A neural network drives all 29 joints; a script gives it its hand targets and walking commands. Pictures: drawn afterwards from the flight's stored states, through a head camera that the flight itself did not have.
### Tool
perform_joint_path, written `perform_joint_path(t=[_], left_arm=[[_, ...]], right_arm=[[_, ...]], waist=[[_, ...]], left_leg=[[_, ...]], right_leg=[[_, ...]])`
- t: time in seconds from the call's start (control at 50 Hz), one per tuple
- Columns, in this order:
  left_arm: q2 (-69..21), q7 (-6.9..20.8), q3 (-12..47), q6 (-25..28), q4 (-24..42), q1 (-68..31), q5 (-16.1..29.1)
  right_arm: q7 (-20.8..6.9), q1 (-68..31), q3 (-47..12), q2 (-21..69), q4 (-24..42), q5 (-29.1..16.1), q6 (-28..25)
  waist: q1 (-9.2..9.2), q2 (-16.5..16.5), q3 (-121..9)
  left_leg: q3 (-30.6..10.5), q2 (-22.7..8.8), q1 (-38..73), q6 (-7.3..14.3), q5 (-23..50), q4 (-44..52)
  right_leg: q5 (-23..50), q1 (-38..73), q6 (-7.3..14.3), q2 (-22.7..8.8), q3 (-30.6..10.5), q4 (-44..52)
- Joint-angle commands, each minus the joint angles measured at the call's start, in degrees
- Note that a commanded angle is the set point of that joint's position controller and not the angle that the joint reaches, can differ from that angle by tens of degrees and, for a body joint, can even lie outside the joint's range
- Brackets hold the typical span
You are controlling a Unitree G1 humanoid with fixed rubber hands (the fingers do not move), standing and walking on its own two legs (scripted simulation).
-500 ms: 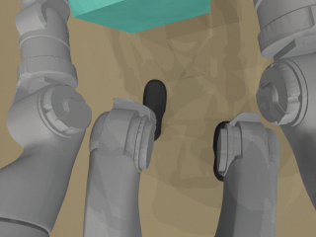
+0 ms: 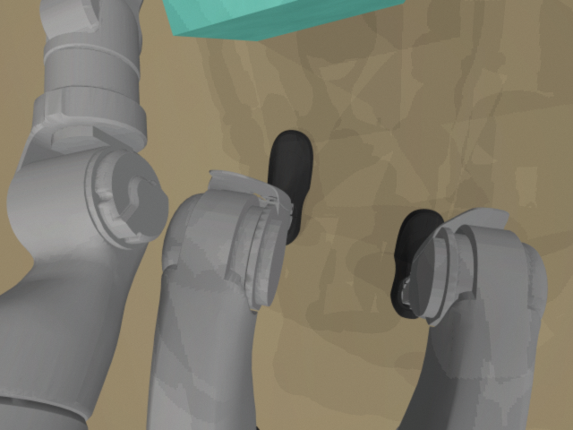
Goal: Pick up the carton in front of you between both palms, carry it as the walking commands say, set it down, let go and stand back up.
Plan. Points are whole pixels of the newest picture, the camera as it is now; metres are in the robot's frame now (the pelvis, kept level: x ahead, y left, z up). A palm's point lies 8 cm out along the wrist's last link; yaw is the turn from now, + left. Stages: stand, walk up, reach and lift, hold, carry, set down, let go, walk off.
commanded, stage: set down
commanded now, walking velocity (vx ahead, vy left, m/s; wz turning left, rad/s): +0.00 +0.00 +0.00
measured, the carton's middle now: out of the picture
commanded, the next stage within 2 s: let go in 0.90 s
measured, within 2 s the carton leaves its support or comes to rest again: neither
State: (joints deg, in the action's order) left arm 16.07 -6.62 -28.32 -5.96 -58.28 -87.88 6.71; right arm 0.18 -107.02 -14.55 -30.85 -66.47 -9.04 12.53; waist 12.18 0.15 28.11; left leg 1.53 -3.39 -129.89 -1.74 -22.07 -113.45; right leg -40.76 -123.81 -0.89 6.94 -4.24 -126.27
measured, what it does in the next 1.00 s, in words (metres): rises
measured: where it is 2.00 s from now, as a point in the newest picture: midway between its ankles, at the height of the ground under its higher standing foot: (348, 244)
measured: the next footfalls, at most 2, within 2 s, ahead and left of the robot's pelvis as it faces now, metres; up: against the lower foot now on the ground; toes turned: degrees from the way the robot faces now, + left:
none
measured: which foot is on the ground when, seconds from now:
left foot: down 0.00-1.00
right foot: down 0.00-1.00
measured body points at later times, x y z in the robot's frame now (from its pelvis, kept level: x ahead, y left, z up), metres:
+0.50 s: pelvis +0.01 +0.00 +0.10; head +0.38 +0.03 +0.35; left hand +0.54 +0.30 -0.01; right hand +0.67 -0.07 -0.01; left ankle +0.17 +0.13 -0.36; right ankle +0.07 -0.11 -0.36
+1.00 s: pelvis +0.04 +0.01 +0.24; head +0.38 +0.03 +0.53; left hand +0.52 +0.30 +0.13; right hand +0.67 -0.07 +0.14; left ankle +0.16 +0.13 -0.36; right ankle +0.07 -0.11 -0.36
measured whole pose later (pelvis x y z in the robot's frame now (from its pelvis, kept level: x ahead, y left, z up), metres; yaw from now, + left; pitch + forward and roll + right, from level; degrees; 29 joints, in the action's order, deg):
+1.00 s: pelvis +0.04 +0.01 +0.24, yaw -2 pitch +47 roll +0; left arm 5.9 -4.7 -29.7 -17.0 -34.7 -65.8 -2.8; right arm -5.3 -87.6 7.3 -25.3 -61.5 5.7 17.4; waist 13.6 -4.0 2.6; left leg -0.5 -1.7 -97.9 -1.1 -11.4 -62.0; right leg -25.3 -92.3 -0.4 4.0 -2.8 -70.3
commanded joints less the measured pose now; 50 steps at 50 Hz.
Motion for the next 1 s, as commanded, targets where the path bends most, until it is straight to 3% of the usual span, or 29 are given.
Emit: perform_joint_path(t=[0.0,0.06,0.14,0.26,0.48,0.6,0.86,0.98], left_arm=[[10.2,-1.5,0.8,-0.8,12.3,-12.0,0.5],[9.7,-2.7,1.7,-3.7,15.7,-11.8,0.4],[5.7,-2.8,2.9,-6.7,15.6,-9.9,-0.6],[2.7,-2.3,2.8,-7.8,18.0,-9.0,-2.1],[2.0,-2.2,1.4,-10.9,26.3,-0.2,-3.3],[1.4,-1.5,0.5,-11.7,29.4,3.7,-3.9],[-2.6,0.4,-1.1,-11.0,29.4,8.8,-7.3],[-5.6,3.1,-0.8,-9.4,30.3,15.5,-11.1]], right_arm=[[0.4,-21.7,2.5,-2.9,9.5,1.0,0.1],[0.9,-21.2,3.8,-4.4,10.1,1.0,2.2],[-0.3,-17.4,6.8,-4.9,5.9,2.6,4.0],[-2.0,-13.4,11.6,-5.6,3.7,5.6,4.0],[-3.4,-9.4,12.8,-4.1,12.3,6.4,5.7],[-3.7,-6.8,14.0,-2.6,15.0,8.0,6.5],[-5.4,-0.8,19.5,-1.5,11.2,12.4,5.0],[-5.1,7.8,24.7,2.6,11.0,16.6,3.3]], waist=[[10.52,-15.9,-84.2],[9.76,-14.2,-88.0],[7.84,-11.2,-81.7],[6.00,-8.5,-80.9],[7.68,-14.6,-94.0],[7.33,-16.4,-95.1],[6.69,-13.3,-88.0],[4.80,-10.5,-89.4]], left_leg=[[2.6,3.6,58.4,0.8,27.9,3.3],[3.6,4.4,62.1,0.6,25.5,5.7],[3.8,4.6,58.6,-0.3,18.8,9.8],[3.9,4.7,59.3,-1.1,18.8,14.0],[4.6,6.1,65.7,-0.8,29.8,24.1],[4.9,6.4,67.1,-0.9,32.3,30.7],[4.0,5.6,79.8,-1.6,34.5,45.9],[3.8,5.3,87.8,-1.7,39.1,51.4]], right_leg=[[17.4,23.4,0.0,-3.6,3.8,15.6],[14.5,24.3,0.5,-2.7,5.0,18.5],[9.9,21.0,1.2,-2.4,5.1,22.8],[10.1,18.6,1.4,-2.1,5.5,27.8],[20.5,31.3,0.1,-0.7,6.3,37.5],[24.9,38.6,-0.4,-0.4,5.8,43.9],[26.4,44.6,-0.3,-0.2,4.8,60.1],[30.9,49.1,-0.7,0.3,4.5,66.9]])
